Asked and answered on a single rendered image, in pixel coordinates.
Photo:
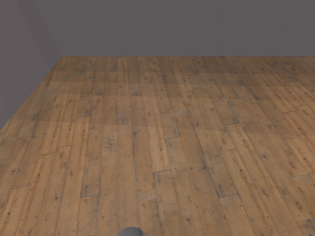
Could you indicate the robot left thigh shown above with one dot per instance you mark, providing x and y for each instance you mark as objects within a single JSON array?
[{"x": 132, "y": 231}]

